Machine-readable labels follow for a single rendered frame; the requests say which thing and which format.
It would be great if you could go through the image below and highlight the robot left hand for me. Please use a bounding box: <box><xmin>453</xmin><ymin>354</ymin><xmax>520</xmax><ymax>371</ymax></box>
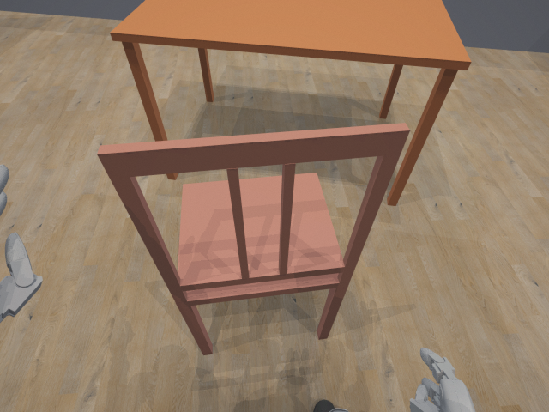
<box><xmin>0</xmin><ymin>165</ymin><xmax>43</xmax><ymax>323</ymax></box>

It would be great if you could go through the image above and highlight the table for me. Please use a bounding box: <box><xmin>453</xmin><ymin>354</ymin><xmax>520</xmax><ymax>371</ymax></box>
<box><xmin>110</xmin><ymin>0</ymin><xmax>471</xmax><ymax>206</ymax></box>

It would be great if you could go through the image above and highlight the chair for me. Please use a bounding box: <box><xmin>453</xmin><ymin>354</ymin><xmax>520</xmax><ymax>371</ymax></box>
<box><xmin>97</xmin><ymin>123</ymin><xmax>410</xmax><ymax>355</ymax></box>

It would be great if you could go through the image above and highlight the robot right hand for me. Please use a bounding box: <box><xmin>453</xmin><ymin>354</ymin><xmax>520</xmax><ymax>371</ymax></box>
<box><xmin>410</xmin><ymin>348</ymin><xmax>475</xmax><ymax>412</ymax></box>

